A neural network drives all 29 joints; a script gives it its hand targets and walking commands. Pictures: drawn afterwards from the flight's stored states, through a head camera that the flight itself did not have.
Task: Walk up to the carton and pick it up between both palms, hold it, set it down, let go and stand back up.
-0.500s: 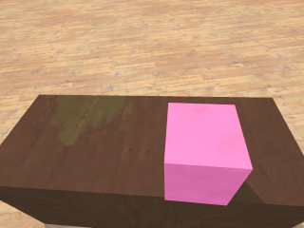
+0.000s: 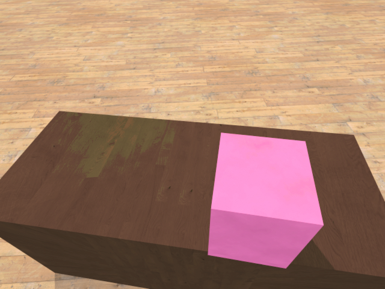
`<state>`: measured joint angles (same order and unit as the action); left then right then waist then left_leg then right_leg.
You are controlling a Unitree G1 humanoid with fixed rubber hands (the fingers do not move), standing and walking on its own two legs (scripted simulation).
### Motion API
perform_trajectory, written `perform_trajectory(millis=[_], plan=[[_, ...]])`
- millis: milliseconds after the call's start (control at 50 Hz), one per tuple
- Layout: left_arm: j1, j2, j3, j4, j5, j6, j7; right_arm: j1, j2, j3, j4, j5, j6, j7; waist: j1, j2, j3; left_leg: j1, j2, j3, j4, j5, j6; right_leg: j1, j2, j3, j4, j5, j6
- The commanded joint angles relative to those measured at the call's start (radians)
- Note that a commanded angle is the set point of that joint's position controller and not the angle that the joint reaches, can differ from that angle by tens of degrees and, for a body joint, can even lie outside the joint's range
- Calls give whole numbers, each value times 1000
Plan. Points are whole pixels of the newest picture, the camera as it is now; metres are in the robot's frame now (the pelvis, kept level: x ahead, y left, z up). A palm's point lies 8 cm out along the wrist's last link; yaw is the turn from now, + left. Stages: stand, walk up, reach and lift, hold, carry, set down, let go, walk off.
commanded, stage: stand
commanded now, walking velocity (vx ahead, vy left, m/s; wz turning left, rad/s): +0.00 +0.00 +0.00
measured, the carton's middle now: (253, 201) +0.36 -0.12 -0.05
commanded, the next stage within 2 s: none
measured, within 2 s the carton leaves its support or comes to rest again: neither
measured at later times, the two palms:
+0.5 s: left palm out of the picture -0.06 +0.18 -0.14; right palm out of the picture -0.09 -0.20 -0.14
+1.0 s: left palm out of the picture -0.09 +0.17 -0.14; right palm out of the picture -0.09 -0.20 -0.14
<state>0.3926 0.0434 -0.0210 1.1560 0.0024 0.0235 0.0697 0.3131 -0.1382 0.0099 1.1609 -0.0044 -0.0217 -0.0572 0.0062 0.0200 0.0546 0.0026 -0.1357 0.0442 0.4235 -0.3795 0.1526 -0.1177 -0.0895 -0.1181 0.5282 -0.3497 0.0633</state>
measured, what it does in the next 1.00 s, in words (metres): stands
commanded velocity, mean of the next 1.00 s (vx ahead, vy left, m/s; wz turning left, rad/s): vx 0.00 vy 0.00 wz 0.00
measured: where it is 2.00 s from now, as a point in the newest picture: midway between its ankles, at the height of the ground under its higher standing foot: outside the picture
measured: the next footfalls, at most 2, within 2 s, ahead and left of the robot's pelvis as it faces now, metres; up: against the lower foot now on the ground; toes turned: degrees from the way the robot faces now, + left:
none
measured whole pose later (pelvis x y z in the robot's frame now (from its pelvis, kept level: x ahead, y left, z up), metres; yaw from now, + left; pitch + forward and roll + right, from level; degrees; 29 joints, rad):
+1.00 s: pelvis -0.02 +0.00 +0.01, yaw +0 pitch -2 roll +0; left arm 0.38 0.05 -0.02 1.18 0.01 0.03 0.05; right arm 0.39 -0.10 0.03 1.19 -0.01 -0.02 -0.06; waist -0.01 0.00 0.04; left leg 0.01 -0.15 0.04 0.29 -0.27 0.15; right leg -0.14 -0.10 -0.12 0.46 -0.28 0.06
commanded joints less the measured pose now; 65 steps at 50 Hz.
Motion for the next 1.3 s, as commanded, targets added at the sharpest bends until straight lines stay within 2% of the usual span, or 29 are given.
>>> perform_trajectory(millis=[0, 60, 140, 200, 220, 240, 280, 320, 340, 380, 480, 500, 520, 560, 580, 620, 720, 800, 860, 880, 900, 980, 1000, 1100, 1120, 1180, 1240, 1260, 1280], plan=[[141, 64, 2, 3, -2, -10, 3, 132, -123, -20, 16, 2, 5, -7, -17, -22, 56, 11, 268, -137, -71, 1030, -124, -45, -54, 24, -48, 267, -53], [98, 69, 5, 1, 4, 3, -3, 160, -76, -8, 33, 3, 12, -7, -27, 33, 127, -61, 254, -136, -112, 904, -141, -52, -53, 25, -64, 195, -49], [123, 57, -2, 12, 9, -4, -2, 119, -94, -7, 10, 2, 3, -7, -5, -30, 112, -71, 275, -161, -98, 934, -114, -27, -63, 41, -88, 221, -54], [103, 66, 1, 11, -2, 0, -7, 150, -88, -4, 36, 2, -5, -10, -18, 13, 91, -69, 256, -161, -141, 853, -152, -11, -52, 40, -67, 193, -46], [91, 103, 15, 6, 5, 7, -1, 142, -58, 5, 33, -1, -8, -13, -15, -64, 79, -56, 273, -175, -143, 793, -138, -13, -49, 35, -87, 190, -45], [118, 78, 5, 9, 7, 7, -1, 136, -59, 12, 23, 1, -7, -4, -3, -72, 123, -117, 252, -170, -143, 677, -100, 5, -62, 70, -127, 241, -59], [82, 107, 10, 5, 3, -2, -6, 140, -58, 3, 34, -8, -8, 0, -23, -33, 120, -101, 241, -171, -170, 635, -118, 1, -69, 73, -111, 231, -59], [68, 123, 19, 4, 4, 1, -9, 167, -31, 14, 44, -5, -5, -5, -20, -73, 103, -101, 273, -205, -173, 670, -136, 5, -63, 57, -107, 194, -57], [55, 89, 15, 7, -1, 1, -11, 194, -48, 12, 48, 5, -6, -1, -34, -18, 88, -85, 271, -203, -186, 735, -168, 7, -47, 51, -78, 163, -56], [86, 89, 11, 11, 3, 6, -9, 163, -58, 11, 38, -5, -8, -1, -16, -80, 118, -87, 274, -198, -189, 695, -141, -29, -52, 48, -98, 167, -49], [47, 115, 19, -1, -4, -4, -18, 207, -55, 9, 54, 0, -11, -9, -28, 28, 68, -42, 270, -189, -159, 957, -169, -5, -46, 37, -62, 195, -51], [68, 102, 13, -5, -4, -8, -13, 165, -82, 8, 50, -2, -16, -9, 5, 5, 96, -51, 283, -174, -151, 995, -149, -19, -53, 36, -95, 200, -48], [89, 110, 18, 7, -4, -8, -12, 191, -40, 16, 45, -3, -13, -8, -12, -3, 66, -45, 291, -181, -148, 1002, -168, 1, -45, 24, -75, 185, -45], [96, 105, 14, 6, -1, -7, -8, 165, -80, 1, 31, -2, -16, -8, 12, -77, 59, -71, 254, -167, -149, 791, -115, 35, -62, 44, -116, 256, -50], [93, 120, 19, 13, 7, -6, -5, 174, -53, 8, 46, -4, -14, -6, 0, -11, 115, -87, 262, -167, -156, 813, -138, -16, -67, 43, -92, 248, -51], [102, 84, 5, 10, 6, -6, -9, 165, -22, 12, 35, -1, -5, -6, 0, -39, 140, -115, 243, -143, -167, 644, -109, -16, -65, 56, -128, 233, -53], [83, 100, 10, 16, -4, -3, -15, 227, -60, -1, 49, -6, -4, -2, -30, -59, 124, -101, 265, -186, -187, 755, -150, -26, -55, 36, -93, 181, -39], [112, 78, 7, 19, -8, -3, -12, 207, -45, 6, 41, -2, -4, -9, -10, 39, 133, -81, 271, -182, -176, 872, -166, -40, -50, 36, -96, 173, -37], [108, 92, 9, 28, 5, 2, -17, 196, -57, 3, 30, -2, 0, -4, -9, -39, 135, -143, 268, -190, -222, 618, -160, -28, -59, 36, -118, 173, -29], [114, 84, 15, 23, 3, 5, -16, 200, -40, 5, 34, -4, 0, -5, -14, -5, 146, -144, 265, -189, -227, 592, -174, -29, -49, 28, -95, 163, -29], [104, 60, 1, 20, 7, 8, -14, 158, -57, 5, 16, -4, -1, -2, 3, -70, 152, -188, 246, -178, -221, 492, -127, -26, -66, 57, -134, 164, -39], [103, 70, 9, 17, 1, -13, -14, 193, -66, -4, 13, 0, -21, -4, -15, -8, 79, -55, 285, -180, -166, 876, -162, -49, -58, 33, -105, 205, -36], [111, 86, 11, 17, -6, -16, -11, 191, -58, -1, 15, 3, -20, -8, -9, -66, 62, -49, 283, -190, -162, 893, -153, -45, -55, 33, -114, 203, -42], [100, 82, 14, 8, -7, -16, -9, 239, -19, 7, 42, -1, -5, -17, -8, 45, 66, 11, 279, -123, -118, 1057, -156, -113, -42, 0, -63, 153, -45], [94, 98, 17, 8, -2, -8, -6, 224, -28, 4, 28, 2, -8, -18, -20, -46, 100, -33, 290, -165, -128, 1010, -144, -89, -36, 12, -79, 157, -41], [141, 62, 5, 20, 2, -14, -10, 163, -67, -7, 2, 7, -13, -5, 13, -55, 43, -98, 254, -154, -133, 815, -110, 13, -74, 54, -110, 271, -56], [106, 44, 5, 23, 1, 5, -12, 201, -58, -11, 19, -4, -5, -6, -24, -54, 130, -160, 264, -199, -210, 559, -156, -49, -50, 40, -97, 155, -41], [114, 54, 6, 19, 12, 9, -5, 185, -37, -4, 18, -6, -5, -4, -5, -117, 194, -233, 257, -196, -203, 492, -114, -25, -68, 43, -125, 177, -43], [119, 37, 2, 21, 8, 5, -11, 184, -45, -5, 19, -1, -10, 3, -3, -73, 179, -221, 250, -189, -200, 523, -117, -18, -71, 63, -135, 201, -47]])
